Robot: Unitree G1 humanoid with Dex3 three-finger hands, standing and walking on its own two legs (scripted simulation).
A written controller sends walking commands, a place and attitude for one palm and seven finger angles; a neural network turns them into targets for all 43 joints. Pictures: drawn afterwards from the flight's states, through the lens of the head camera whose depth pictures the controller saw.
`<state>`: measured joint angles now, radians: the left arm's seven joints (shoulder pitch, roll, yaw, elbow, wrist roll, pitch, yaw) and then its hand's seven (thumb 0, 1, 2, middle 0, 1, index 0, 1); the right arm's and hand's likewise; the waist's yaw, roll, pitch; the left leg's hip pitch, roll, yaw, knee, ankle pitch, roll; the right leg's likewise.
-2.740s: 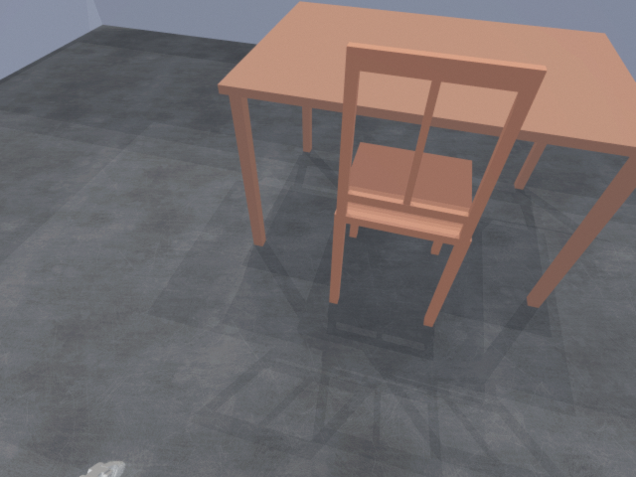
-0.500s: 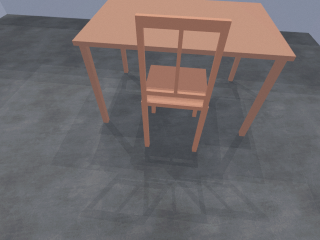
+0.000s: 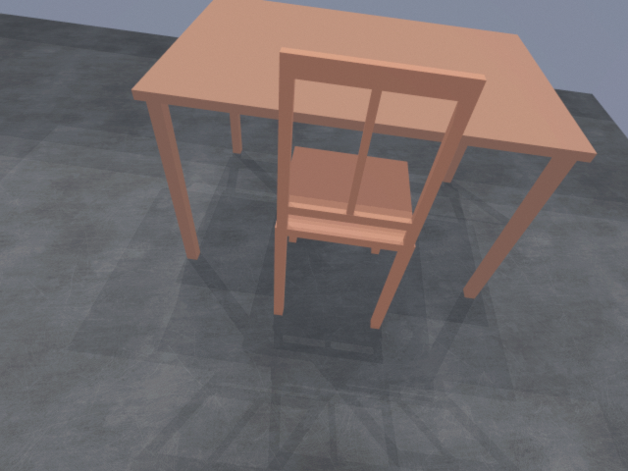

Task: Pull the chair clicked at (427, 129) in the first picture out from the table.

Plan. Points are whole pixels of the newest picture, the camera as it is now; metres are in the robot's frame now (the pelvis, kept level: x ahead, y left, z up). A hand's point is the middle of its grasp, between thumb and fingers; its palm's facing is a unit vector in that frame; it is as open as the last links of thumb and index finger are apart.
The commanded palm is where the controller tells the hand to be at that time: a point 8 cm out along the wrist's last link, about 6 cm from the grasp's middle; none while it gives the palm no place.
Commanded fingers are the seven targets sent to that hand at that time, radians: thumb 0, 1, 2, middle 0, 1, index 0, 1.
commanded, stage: take the last steps up to it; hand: left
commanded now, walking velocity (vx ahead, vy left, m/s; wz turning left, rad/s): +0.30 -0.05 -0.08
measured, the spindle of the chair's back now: (361, 159) +0.76 -0.04 -0.04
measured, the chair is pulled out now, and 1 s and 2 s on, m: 0.00 0.00 0.00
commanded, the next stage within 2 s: come to a stop and stand still in 0.58 s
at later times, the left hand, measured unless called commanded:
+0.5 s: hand (250, 359) +0.32 +0.13 -0.16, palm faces -0.12 -0.97 -0.19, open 7.4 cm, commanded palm none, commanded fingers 0.00 0.90 0.90 -0.20 -0.30 -0.20 -0.30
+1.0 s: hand (248, 397) +0.26 +0.12 -0.18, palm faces +0.07 -0.98 -0.16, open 7.3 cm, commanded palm none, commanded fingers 0.00 0.90 0.90 -0.20 -0.30 -0.20 -0.30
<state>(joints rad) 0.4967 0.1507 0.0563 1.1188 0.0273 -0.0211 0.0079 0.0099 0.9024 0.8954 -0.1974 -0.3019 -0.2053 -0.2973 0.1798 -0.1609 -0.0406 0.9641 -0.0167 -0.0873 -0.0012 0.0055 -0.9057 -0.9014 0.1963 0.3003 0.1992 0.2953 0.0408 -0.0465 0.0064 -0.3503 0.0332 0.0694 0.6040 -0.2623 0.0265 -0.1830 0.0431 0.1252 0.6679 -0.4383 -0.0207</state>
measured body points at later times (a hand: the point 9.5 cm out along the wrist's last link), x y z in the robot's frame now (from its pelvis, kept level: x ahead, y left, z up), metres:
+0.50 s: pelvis +0.18 -0.04 +0.00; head +0.21 -0.04 +0.45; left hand +0.32 +0.18 -0.14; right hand +0.01 -0.21 -0.14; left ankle +0.05 +0.10 -0.72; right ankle +0.27 -0.13 -0.73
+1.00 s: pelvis +0.27 -0.04 +0.01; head +0.27 -0.02 +0.46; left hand +0.26 +0.17 -0.16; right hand +0.35 -0.27 -0.13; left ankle +0.33 +0.06 -0.73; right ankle +0.27 -0.13 -0.72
